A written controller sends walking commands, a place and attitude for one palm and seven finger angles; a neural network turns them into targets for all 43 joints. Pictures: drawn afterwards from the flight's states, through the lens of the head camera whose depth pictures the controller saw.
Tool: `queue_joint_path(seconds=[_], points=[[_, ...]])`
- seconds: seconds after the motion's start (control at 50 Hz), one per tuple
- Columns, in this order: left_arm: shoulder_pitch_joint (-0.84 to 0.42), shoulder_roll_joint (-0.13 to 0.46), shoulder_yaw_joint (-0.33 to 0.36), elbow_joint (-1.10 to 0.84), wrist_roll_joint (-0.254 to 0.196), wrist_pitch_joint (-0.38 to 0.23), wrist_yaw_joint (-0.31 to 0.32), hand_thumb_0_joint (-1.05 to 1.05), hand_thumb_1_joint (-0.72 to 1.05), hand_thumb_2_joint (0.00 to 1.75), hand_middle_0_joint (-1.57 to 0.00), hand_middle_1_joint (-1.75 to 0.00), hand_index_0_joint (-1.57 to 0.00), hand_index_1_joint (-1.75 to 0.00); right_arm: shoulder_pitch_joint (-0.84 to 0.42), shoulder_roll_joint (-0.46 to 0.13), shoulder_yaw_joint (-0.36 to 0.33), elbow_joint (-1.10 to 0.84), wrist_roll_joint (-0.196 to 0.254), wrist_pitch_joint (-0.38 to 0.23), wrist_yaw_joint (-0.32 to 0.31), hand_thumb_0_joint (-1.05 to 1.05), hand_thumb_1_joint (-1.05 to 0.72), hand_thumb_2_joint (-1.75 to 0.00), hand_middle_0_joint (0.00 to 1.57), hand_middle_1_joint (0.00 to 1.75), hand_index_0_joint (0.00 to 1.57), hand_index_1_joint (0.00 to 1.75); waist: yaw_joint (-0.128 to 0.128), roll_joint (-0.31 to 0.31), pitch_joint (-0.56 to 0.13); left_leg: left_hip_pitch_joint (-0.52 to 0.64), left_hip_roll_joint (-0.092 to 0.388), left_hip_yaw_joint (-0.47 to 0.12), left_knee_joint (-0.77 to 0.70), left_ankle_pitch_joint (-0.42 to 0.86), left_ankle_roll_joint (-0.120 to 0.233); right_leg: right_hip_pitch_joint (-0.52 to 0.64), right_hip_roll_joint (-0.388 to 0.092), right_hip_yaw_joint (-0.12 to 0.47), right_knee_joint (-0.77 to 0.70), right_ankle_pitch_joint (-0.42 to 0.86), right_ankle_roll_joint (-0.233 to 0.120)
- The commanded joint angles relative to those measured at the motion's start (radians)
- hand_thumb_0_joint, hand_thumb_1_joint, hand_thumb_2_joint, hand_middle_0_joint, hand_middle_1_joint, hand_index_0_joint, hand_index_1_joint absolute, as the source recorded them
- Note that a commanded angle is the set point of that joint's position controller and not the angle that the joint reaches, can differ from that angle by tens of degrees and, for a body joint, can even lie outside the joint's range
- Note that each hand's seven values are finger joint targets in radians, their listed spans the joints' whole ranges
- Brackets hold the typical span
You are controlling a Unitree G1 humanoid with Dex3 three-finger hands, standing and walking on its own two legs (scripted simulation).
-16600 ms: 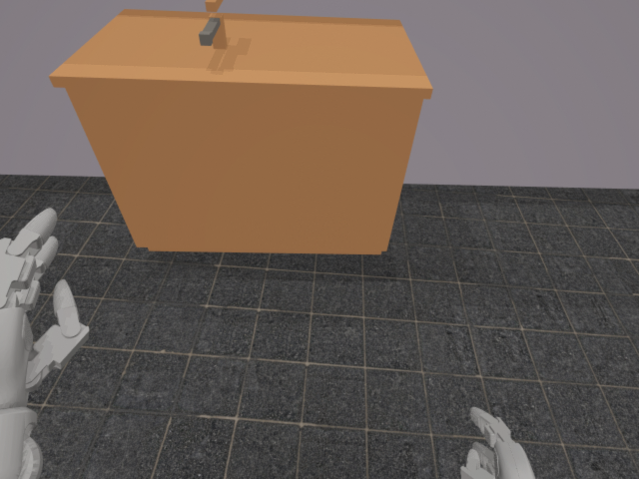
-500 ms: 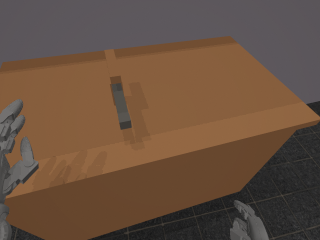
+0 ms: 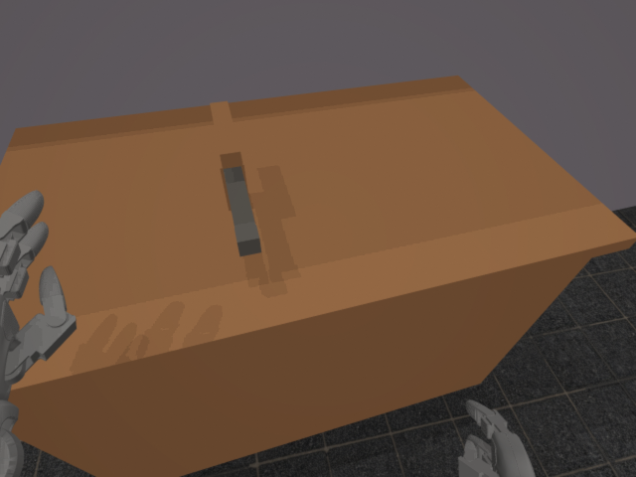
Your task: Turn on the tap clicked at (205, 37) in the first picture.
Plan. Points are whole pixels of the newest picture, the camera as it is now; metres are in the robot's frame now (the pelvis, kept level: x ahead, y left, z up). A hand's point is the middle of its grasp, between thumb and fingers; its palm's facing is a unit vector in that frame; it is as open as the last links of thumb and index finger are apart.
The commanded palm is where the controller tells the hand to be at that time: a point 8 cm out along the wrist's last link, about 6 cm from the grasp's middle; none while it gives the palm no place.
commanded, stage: shuffle to correct the standing spot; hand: left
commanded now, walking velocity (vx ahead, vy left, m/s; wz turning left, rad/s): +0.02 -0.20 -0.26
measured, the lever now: (248, 240) +0.38 +0.12 +0.10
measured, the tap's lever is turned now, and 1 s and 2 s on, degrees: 0 0 0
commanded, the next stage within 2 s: come to a stop and stand still in 0.70 s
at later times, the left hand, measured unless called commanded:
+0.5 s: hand (85, 313) +0.22 +0.22 +0.18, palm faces +0.34 -0.85 -0.40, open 7.4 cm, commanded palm +0.17 +0.27 +0.18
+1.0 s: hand (36, 272) +0.25 +0.28 +0.19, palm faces +0.41 -0.80 -0.44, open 7.4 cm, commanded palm +0.16 +0.28 +0.18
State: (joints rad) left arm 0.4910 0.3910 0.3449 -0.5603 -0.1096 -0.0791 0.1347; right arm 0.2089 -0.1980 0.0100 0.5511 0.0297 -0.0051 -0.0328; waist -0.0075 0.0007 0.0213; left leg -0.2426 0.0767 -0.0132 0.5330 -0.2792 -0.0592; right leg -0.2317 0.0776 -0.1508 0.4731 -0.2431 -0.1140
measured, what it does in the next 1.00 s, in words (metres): stands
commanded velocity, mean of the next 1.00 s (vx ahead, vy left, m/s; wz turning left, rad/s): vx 0.02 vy -0.16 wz -0.01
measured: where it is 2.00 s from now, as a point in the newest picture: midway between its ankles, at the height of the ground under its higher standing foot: outside the picture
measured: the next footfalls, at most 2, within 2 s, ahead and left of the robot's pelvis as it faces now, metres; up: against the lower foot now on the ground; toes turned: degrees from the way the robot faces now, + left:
none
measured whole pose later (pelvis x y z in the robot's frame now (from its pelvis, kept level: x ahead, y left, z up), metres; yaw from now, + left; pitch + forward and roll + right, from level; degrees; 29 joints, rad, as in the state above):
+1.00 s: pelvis -0.01 +0.01 +0.00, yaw -4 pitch +0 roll +1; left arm 0.23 0.46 0.47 -0.33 -0.08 -0.16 0.07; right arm 0.20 -0.23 -0.03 0.53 0.03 -0.12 0.00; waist 0.04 0.00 0.10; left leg -0.25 0.08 0.08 0.53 -0.27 -0.04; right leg -0.30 0.06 -0.09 0.55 -0.24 -0.02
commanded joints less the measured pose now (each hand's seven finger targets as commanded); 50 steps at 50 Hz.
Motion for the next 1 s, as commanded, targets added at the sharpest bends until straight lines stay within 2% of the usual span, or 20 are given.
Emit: queue_joint_path(seconds=[0.0,0.08,0.16,0.22,0.3,0.38,0.42,0.48,0.56,0.62,0.68,0.72,0.8,0.82,0.84,0.86,0.88,0.92,0.94,0.98], points=[[-0.051,0.157,0.115,-0.185,0.006,-0.062,0.017,0.0,0.9,0.9,-0.2,-0.3,-0.2,-0.3,-0.111,-0.12,-0.043,-0.164,-0.002,-0.048,-0.005,0.0,-0.9,-0.9,0.2,0.3,0.2,0.3,-0.002,0.104,-0.086,-0.051,0.095,-0.09,-0.099,0.077,0.096,0.077,-0.151,0.186,-0.095,0.116,0.083],[-0.024,0.154,0.115,-0.176,-0.001,-0.056,0.009,0.0,0.9,0.9,-0.2,-0.3,-0.2,-0.3,-0.104,-0.119,-0.05,-0.17,0.005,-0.05,0.001,0.0,-0.9,-0.9,0.2,0.3,0.2,0.3,0.0,0.047,-0.117,-0.016,0.081,-0.055,-0.042,0.089,0.088,0.06,-0.169,0.215,-0.101,0.156,0.067],[-0.051,0.16,0.115,-0.174,-0.004,-0.055,0.017,0.0,0.9,0.9,-0.2,-0.3,-0.2,-0.3,-0.09,-0.114,-0.05,-0.166,0.004,-0.05,-0.001,0.0,-0.9,-0.9,0.2,0.3,0.2,0.3,-0.003,-0.046,-0.126,-0.008,0.034,-0.014,0.032,0.03,0.078,0.025,-0.225,0.274,-0.153,0.075,0.047],[-0.061,0.179,0.125,-0.201,-0.008,-0.061,0.022,0.0,0.9,0.9,-0.2,-0.3,-0.2,-0.3,-0.098,-0.109,-0.044,-0.163,0.004,-0.053,-0.003,0.0,-0.9,-0.9,0.2,0.3,0.2,0.3,-0.003,-0.032,-0.122,0.021,0.024,-0.009,0.026,0.037,0.077,0.002,-0.248,0.285,-0.167,0.044,0.03],[-0.061,0.188,0.136,-0.231,-0.006,-0.07,0.024,0.0,0.9,0.9,-0.2,-0.3,-0.2,-0.3,-0.123,-0.108,-0.037,-0.161,-0.005,-0.05,-0.01,0.0,-0.9,-0.9,0.2,0.3,0.2,0.3,0.0,0.064,-0.09,0.024,0.06,-0.044,-0.048,0.062,0.095,-0.01,-0.201,0.244,-0.146,0.044,0.075],[-0.046,0.178,0.133,-0.21,-0.001,-0.066,0.02,0.0,0.9,0.9,-0.2,-0.3,-0.2,-0.3,-0.122,-0.111,-0.039,-0.16,-0.001,-0.051,-0.006,0.0,-0.9,-0.9,0.2,0.3,0.2,0.3,0.001,0.104,-0.089,-0.008,0.086,-0.065,-0.078,0.082,0.101,0.044,-0.16,0.21,-0.116,0.117,0.104],[-0.04,0.167,0.129,-0.183,0.004,-0.062,0.019,0.0,0.9,0.9,-0.2,-0.3,-0.2,-0.3,-0.106,-0.118,-0.046,-0.162,-0.003,-0.049,-0.004,0.0,-0.9,-0.9,0.2,0.3,0.2,0.3,0.001,0.077,-0.1,-0.029,0.084,-0.056,-0.059,0.094,0.099,0.074,-0.16,0.207,-0.112,0.143,0.107],[-0.012,0.152,0.117,-0.164,-0.004,-0.051,0.012,0.0,0.9,0.9,-0.2,-0.3,-0.2,-0.3,-0.103,-0.112,-0.049,-0.162,0.006,-0.052,0.0,0.0,-0.9,-0.9,0.2,0.3,0.2,0.3,-0.002,0.013,-0.119,0.008,0.047,-0.018,0.008,0.098,0.086,0.053,-0.191,0.243,-0.131,0.174,0.081],[-0.027,0.168,0.126,-0.168,-0.007,-0.054,0.019,0.0,0.9,0.9,-0.2,-0.3,-0.2,-0.3,-0.099,-0.109,-0.047,-0.163,0.004,-0.05,-0.001,0.0,-0.9,-0.9,0.2,0.3,0.2,0.3,0.0,-0.054,-0.121,0.011,0.019,0.01,0.051,0.055,0.078,0.034,-0.236,0.286,-0.173,0.116,0.065],[-0.045,0.18,0.131,-0.208,-0.007,-0.063,0.022,0.0,0.9,0.9,-0.2,-0.3,-0.2,-0.3,-0.117,-0.107,-0.042,-0.162,0.0,-0.052,-0.007,0.0,-0.9,-0.9,0.2,0.3,0.2,0.3,0.002,-0.011,-0.12,0.053,0.036,-0.009,-0.001,0.118,0.085,0.025,-0.222,0.258,-0.145,0.154,0.064],[-0.061,0.199,0.141,-0.241,-0.006,-0.07,0.02,0.0,0.9,0.9,-0.2,-0.3,-0.2,-0.3,-0.137,-0.111,-0.036,-0.159,-0.004,-0.049,-0.011,0.0,-0.9,-0.9,0.2,0.3,0.2,0.3,0.003,0.108,-0.101,0.049,0.089,-0.062,-0.073,0.167,0.103,0.032,-0.165,0.205,-0.105,0.172,0.106],[-0.071,0.184,0.134,-0.226,0.004,-0.066,0.02,0.0,0.9,0.9,-0.2,-0.3,-0.2,-0.3,-0.128,-0.115,-0.041,-0.163,-0.006,-0.048,-0.009,0.0,-0.9,-0.9,0.2,0.3,0.2,0.3,0.005,0.112,-0.095,0.003,0.106,-0.075,-0.077,0.173,0.108,0.073,-0.147,0.19,-0.091,0.185,0.122],[-0.036,0.165,0.125,-0.19,0.004,-0.057,0.016,0.0,0.9,0.9,-0.2,-0.3,-0.2,-0.3,-0.113,-0.117,-0.046,-0.166,-0.003,-0.049,-0.003,0.0,-0.9,-0.9,0.2,0.3,0.2,0.3,0.001,0.09,-0.121,-0.004,0.08,-0.054,-0.046,0.171,0.094,0.107,-0.159,0.194,-0.091,0.225,0.095],[-1.024,0.882,0.661,-0.257,0.15,-0.15,-0.021,0.0,0.9,0.9,-0.2,-0.3,-0.2,-0.3,0.166,-0.155,-0.122,-0.016,-0.027,-0.149,-0.026,0.0,-0.9,-0.9,0.2,0.3,0.2,0.3,0.009,-0.156,0.002,-0.069,0.021,0.194,0.008,0.124,0.069,0.042,-0.095,0.169,-0.168,0.365,0.274],[-0.577,0.358,0.303,0.216,0.072,-0.119,-0.072,0.0,0.9,0.9,-0.2,-0.3,-0.2,-0.3,0.022,-0.106,-0.105,-0.066,-0.032,-0.161,-0.023,0.0,-0.9,-0.9,0.2,0.3,0.2,0.3,0.027,-0.111,-0.152,-0.033,-0.067,0.15,-0.014,0.13,0.079,0.127,-0.165,0.223,-0.083,0.559,0.178],[-0.326,0.335,0.288,0.155,0.045,-0.138,-0.063,0.0,0.9,0.9,-0.2,-0.3,-0.2,-0.3,0.024,-0.129,-0.106,-0.127,-0.011,-0.16,-0.016,0.0,-0.9,-0.9,0.2,0.3,0.2,0.3,0.061,-0.074,-0.094,-0.043,-0.049,0.136,0.016,0.106,0.058,0.129,-0.189,0.293,-0.115,0.685,0.22],[-0.201,0.143,0.122,0.228,0.022,-0.125,-0.076,0.0,0.9,0.9,-0.2,-0.3,-0.2,-0.3,-0.016,-0.131,-0.09,-0.126,0.005,-0.168,0.005,0.0,-0.9,-0.9,0.2,0.3,0.2,0.3,0.044,0.057,-0.114,0.013,-0.034,0.137,-0.009,0.151,0.072,0.158,-0.205,0.243,-0.022,0.729,0.183],[-0.207,0.118,0.073,0.046,0.024,-0.154,-0.088,0.0,0.9,0.9,-0.2,-0.3,-0.2,-0.3,-0.015,-0.159,-0.092,-0.142,0.0,-0.165,0.023,0.0,-0.9,-0.9,0.2,0.3,0.2,0.3,0.036,0.178,-0.193,0.069,0.047,0.066,-0.081,0.235,0.124,0.121,-0.161,0.186,0.107,0.52,0.231],[-0.154,0.101,0.055,-0.016,0.024,-0.16,-0.084,0.0,0.9,0.9,-0.2,-0.3,-0.2,-0.3,-0.044,-0.155,-0.087,-0.159,0.0,-0.166,0.034,0.0,-0.9,-0.9,0.2,0.3,0.2,0.3,0.047,0.218,-0.196,0.032,0.1,0.007,-0.074,0.244,0.155,0.113,-0.148,0.179,0.163,0.371,0.231],[-0.045,0.079,0.043,-0.083,0.028,-0.152,-0.069,0.0,0.9,0.9,-0.2,-0.3,-0.2,-0.3,-0.094,-0.122,-0.063,-0.178,0.014,-0.17,0.051,0.0,-0.9,-0.9,0.2,0.3,0.2,0.3,0.066,0.141,-0.179,-0.057,0.1,0.007,-0.074,0.176,0.151,0.162,-0.13,0.155,0.119,0.202,0.193]])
